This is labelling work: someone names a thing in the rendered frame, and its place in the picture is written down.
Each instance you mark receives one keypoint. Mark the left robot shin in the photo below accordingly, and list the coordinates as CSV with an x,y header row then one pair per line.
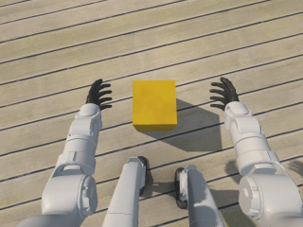
x,y
134,159

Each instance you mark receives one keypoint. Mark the robot left upper arm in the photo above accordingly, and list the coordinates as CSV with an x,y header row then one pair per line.
x,y
68,200

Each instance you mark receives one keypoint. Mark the carton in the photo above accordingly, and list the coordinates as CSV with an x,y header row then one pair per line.
x,y
154,105

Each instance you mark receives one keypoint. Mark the robot right forearm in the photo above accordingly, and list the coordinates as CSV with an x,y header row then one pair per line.
x,y
250,143

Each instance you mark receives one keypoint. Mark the robot right upper arm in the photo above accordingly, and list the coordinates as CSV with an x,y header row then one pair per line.
x,y
272,200

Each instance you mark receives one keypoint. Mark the right robot hand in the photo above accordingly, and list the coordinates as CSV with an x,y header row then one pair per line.
x,y
229,93

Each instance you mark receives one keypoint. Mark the robot left forearm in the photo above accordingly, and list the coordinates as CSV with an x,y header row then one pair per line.
x,y
79,151

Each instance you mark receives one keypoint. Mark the left robot hand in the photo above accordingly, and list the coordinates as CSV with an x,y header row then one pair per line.
x,y
94,94

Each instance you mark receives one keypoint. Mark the right robot foot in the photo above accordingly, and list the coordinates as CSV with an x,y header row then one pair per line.
x,y
182,204

